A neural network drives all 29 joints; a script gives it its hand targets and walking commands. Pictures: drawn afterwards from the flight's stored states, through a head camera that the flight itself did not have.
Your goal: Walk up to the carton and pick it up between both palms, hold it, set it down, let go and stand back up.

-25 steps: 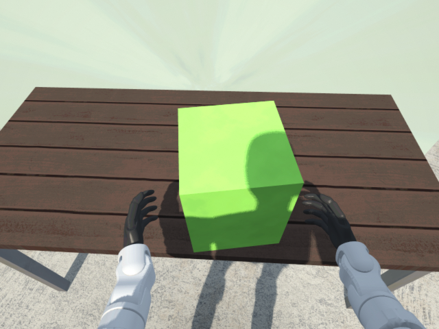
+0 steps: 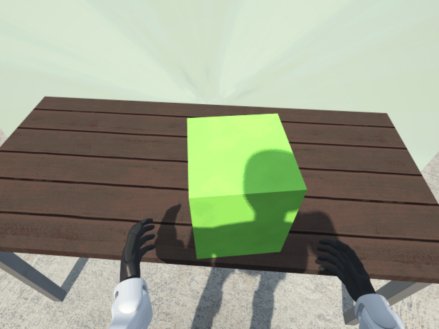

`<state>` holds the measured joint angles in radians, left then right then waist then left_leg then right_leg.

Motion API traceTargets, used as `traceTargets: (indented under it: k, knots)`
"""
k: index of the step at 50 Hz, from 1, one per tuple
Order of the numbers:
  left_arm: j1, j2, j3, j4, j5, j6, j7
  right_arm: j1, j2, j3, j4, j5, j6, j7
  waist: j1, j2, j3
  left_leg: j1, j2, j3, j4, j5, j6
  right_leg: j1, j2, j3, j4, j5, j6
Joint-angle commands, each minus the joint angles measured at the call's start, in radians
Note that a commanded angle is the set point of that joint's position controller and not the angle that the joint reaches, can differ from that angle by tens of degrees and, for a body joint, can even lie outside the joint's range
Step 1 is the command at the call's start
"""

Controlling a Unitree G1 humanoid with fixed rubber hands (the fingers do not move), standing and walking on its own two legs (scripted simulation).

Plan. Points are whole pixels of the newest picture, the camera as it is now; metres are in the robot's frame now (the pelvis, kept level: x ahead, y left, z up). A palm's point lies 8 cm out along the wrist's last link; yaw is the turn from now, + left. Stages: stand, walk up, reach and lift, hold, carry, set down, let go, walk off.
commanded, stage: set down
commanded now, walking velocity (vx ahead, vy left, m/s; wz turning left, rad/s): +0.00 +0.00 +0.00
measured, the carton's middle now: (236, 188) +0.45 +0.02 -0.02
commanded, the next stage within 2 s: none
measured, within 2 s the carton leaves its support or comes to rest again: neither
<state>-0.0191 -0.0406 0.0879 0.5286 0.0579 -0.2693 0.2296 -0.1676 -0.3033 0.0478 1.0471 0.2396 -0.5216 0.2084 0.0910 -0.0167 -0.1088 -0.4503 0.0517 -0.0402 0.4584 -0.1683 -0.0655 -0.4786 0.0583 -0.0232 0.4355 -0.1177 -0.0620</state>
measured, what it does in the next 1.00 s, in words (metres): stands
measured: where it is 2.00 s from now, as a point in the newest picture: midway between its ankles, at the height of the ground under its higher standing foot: outside the picture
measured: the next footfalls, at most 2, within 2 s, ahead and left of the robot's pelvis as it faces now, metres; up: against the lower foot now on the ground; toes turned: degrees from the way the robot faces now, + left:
none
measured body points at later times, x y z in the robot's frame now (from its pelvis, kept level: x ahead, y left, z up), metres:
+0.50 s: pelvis +0.03 +0.00 +0.00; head +0.03 +0.01 +0.45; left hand +0.23 +0.21 -0.02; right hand +0.24 -0.22 -0.06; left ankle +0.03 +0.16 -0.74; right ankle +0.06 -0.08 -0.74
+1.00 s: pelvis +0.03 +0.01 +0.00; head +0.03 +0.01 +0.45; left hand +0.22 +0.23 -0.04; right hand +0.24 -0.22 -0.07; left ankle +0.03 +0.16 -0.74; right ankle +0.06 -0.08 -0.74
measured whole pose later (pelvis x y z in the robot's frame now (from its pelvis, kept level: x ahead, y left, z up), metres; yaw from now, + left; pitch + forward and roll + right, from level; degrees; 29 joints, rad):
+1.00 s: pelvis +0.03 +0.01 +0.00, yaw +0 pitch +4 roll +0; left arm 0.21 0.05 0.05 0.46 0.06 -0.17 0.17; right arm 0.10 -0.30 0.09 0.92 0.24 -0.43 0.15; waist 0.09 -0.02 -0.09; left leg -0.28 0.05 -0.04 0.46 -0.24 -0.06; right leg -0.31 0.06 -0.02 0.44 -0.19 -0.06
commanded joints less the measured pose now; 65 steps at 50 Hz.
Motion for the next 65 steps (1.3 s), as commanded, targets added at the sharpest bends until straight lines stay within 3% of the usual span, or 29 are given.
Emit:
traceTargets:
  k: [1, 3, 7, 15, 22, 23, 30, 32, 35, 49, 54, 59, 61, 65]
  knots:
    - [-0.072, 0.021, -0.157, -0.276, -0.105, -0.042, 0.038, -0.127, -0.288, -0.061, -0.332, 0.141, -0.060, 0.010, -0.093, -0.121, -0.230, 0.087, -0.064, 0.074, -0.052, -0.099, 0.060, 0.375, -0.052, 0.085, -0.049, -0.264, 0.024]
    - [0.041, 0.002, -0.171, -0.302, -0.097, -0.038, 0.033, -0.007, -0.287, -0.060, -0.326, 0.145, -0.067, 0.011, -0.104, -0.121, -0.214, 0.124, -0.062, 0.069, -0.054, -0.047, 0.054, 0.396, -0.050, 0.089, -0.059, -0.199, 0.021]
    - [0.104, 0.002, -0.170, -0.346, -0.082, -0.043, 0.030, 0.057, -0.270, -0.031, -0.354, 0.162, -0.074, 0.008, -0.087, -0.108, -0.187, 0.141, -0.065, 0.074, -0.054, -0.011, 0.048, 0.410, -0.048, 0.087, -0.058, -0.151, 0.019]
    - [0.163, 0.015, -0.174, -0.371, -0.075, -0.047, 0.016, 0.134, -0.230, -0.007, -0.425, 0.166, -0.076, -0.009, -0.091, -0.102, -0.127, 0.143, -0.074, 0.091, -0.061, 0.003, 0.040, 0.405, -0.052, 0.092, -0.075, -0.130, 0.023]
    - [0.214, 0.037, -0.174, -0.337, -0.063, -0.023, -0.004, 0.208, -0.206, 0.003, -0.407, 0.148, -0.055, -0.025, -0.102, -0.097, -0.082, 0.162, -0.077, 0.090, -0.071, 0.019, 0.041, 0.408, -0.054, 0.091, -0.084, -0.083, 0.017]
    - [0.208, 0.045, -0.166, -0.344, -0.063, -0.022, -0.003, 0.199, -0.210, 0.008, -0.418, 0.153, -0.053, -0.023, -0.091, -0.092, -0.078, 0.168, -0.075, 0.090, -0.074, 0.028, 0.041, 0.402, -0.050, 0.085, -0.080, -0.076, 0.017]
    - [0.207, 0.074, -0.162, -0.264, -0.070, 0.014, -0.034, 0.220, -0.170, 0.001, -0.386, 0.109, -0.019, -0.044, -0.100, -0.104, -0.037, 0.170, -0.072, 0.095, -0.086, 0.009, 0.043, 0.406, -0.067, 0.107, -0.106, -0.105, 0.023]
    - [0.195, 0.079, -0.158, -0.267, -0.070, 0.012, -0.035, 0.210, -0.163, 0.004, -0.392, 0.107, -0.014, -0.041, -0.085, -0.099, -0.047, 0.171, -0.070, 0.094, -0.086, 0.011, 0.044, 0.404, -0.065, 0.101, -0.102, -0.117, 0.021]
    - [0.204, 0.093, -0.156, -0.250, -0.071, 0.030, -0.051, 0.236, -0.146, 0.007, -0.372, 0.091, 0.000, -0.048, -0.096, -0.097, -0.023, 0.167, -0.074, 0.094, -0.091, 0.009, 0.046, 0.415, -0.075, 0.115, -0.115, -0.111, 0.024]
    - [0.150, 0.159, -0.131, -0.224, -0.099, 0.075, -0.084, 0.211, -0.097, -0.021, -0.376, 0.023, 0.050, -0.069, -0.082, -0.100, -0.002, 0.178, -0.069, 0.097, -0.093, -0.026, 0.054, 0.390, -0.085, 0.123, -0.133, -0.187, 0.036]
    - [0.193, 0.188, -0.118, -0.209, -0.094, 0.095, -0.106, 0.251, -0.083, -0.013, -0.373, 0.003, 0.054, -0.089, -0.087, -0.108, -0.006, 0.181, -0.078, 0.099, -0.095, 0.006, 0.057, 0.432, -0.083, 0.116, -0.120, -0.065, 0.044]
    - [0.186, 0.210, -0.105, -0.217, -0.101, 0.110, -0.123, 0.248, -0.066, -0.016, -0.376, -0.017, 0.055, -0.105, -0.077, -0.112, -0.017, 0.191, -0.075, 0.099, -0.089, 0.014, 0.059, 0.444, -0.087, 0.117, -0.114, -0.035, 0.052]
    - [0.198, 0.217, -0.105, -0.180, -0.097, 0.120, -0.136, 0.266, -0.056, -0.013, -0.350, -0.028, 0.060, -0.114, -0.095, -0.116, -0.006, 0.199, -0.079, 0.100, -0.092, 0.009, 0.061, 0.443, -0.088, 0.117, -0.117, -0.004, 0.055]
    - [0.196, 0.236, -0.110, -0.211, -0.100, 0.136, -0.143, 0.263, -0.050, -0.031, -0.347, -0.044, 0.063, -0.127, -0.085, -0.079, -0.017, 0.224, -0.071, 0.098, -0.091, 0.026, 0.056, 0.433, -0.078, 0.094, -0.107, 0.008, 0.052]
